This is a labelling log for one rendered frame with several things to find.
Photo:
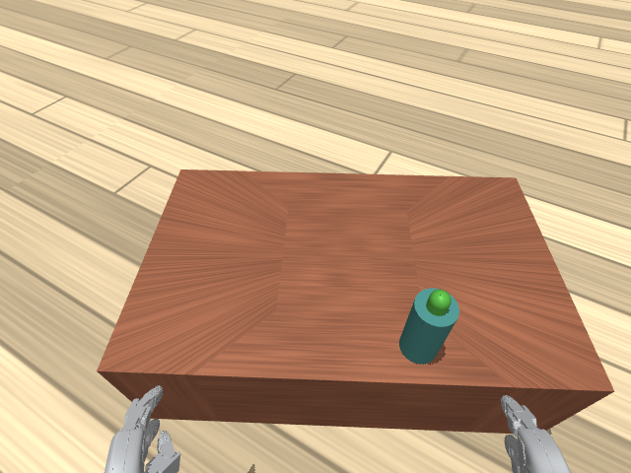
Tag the left robot hand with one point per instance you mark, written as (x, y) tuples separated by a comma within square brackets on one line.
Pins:
[(129, 447)]

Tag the bottle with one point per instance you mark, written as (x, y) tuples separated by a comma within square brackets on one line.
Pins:
[(430, 321)]

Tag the right robot hand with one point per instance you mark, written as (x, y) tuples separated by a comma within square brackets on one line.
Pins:
[(535, 451)]

